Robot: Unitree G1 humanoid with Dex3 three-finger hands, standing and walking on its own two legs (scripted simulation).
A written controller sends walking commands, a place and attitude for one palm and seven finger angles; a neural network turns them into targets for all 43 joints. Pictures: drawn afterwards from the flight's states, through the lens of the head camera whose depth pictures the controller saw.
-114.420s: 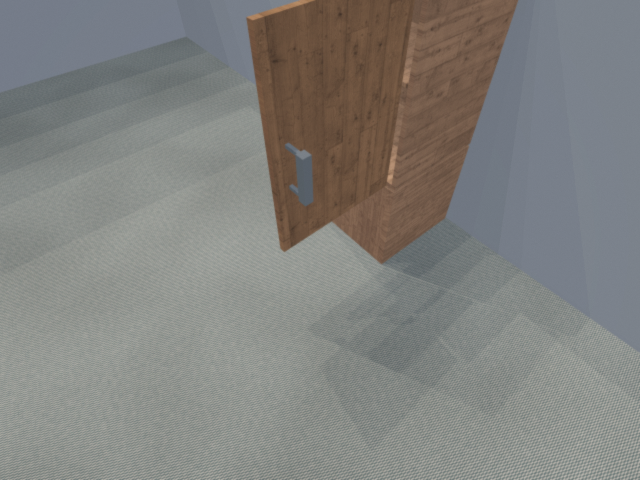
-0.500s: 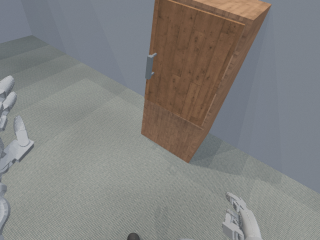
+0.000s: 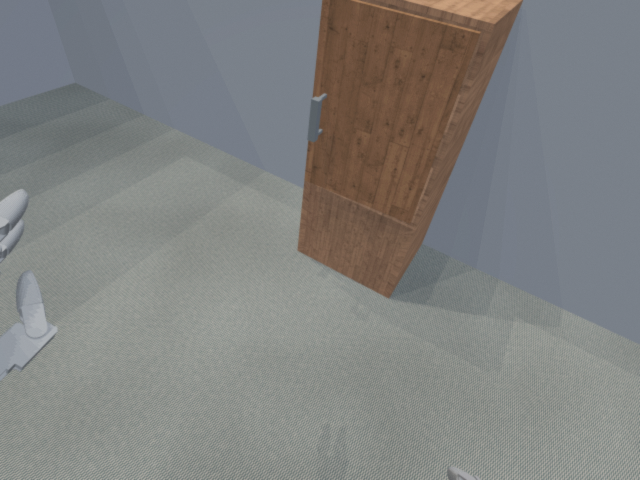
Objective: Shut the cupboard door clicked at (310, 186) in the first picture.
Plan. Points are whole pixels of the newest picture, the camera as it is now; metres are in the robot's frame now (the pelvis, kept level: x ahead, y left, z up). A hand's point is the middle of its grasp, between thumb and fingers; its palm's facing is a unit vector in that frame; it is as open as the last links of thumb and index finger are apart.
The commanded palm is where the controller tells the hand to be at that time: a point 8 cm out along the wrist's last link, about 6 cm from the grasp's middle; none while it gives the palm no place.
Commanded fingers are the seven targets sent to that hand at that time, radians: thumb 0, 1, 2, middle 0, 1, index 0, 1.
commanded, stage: stop stepping back and stand still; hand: left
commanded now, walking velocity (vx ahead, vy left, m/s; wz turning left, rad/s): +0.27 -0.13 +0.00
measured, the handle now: (318, 117) +1.14 +0.02 -0.08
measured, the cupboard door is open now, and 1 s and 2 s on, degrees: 3 3 3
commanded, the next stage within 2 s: let the arm hang, fingers relaxed in 1.04 s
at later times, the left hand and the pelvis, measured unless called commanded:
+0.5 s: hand (85, 281) +0.26 +0.26 +0.16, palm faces +0.43 -0.79 -0.43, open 7.4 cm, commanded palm +0.18 +0.30 +0.17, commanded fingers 0.00 0.90 0.90 -0.20 -0.30 -0.20 -0.30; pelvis +0.03 +0.00 -0.03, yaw -2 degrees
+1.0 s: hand (127, 250) +0.31 +0.24 +0.15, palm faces +0.36 -0.83 -0.42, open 7.4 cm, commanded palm +0.23 +0.29 +0.17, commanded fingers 0.00 0.90 0.90 -0.20 -0.30 -0.20 -0.30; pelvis +0.08 +0.00 -0.01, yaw -2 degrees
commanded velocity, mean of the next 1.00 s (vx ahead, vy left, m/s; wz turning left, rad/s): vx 0.02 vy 0.01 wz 0.00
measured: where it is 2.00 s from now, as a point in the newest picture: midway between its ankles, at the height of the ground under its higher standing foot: outside the picture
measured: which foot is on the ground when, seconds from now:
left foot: down 0.00-0.16, up 0.18-0.38, down 0.40-1.00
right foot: up 0.00-0.14, down 0.16-0.42, up 0.44-0.60, down 0.62-1.00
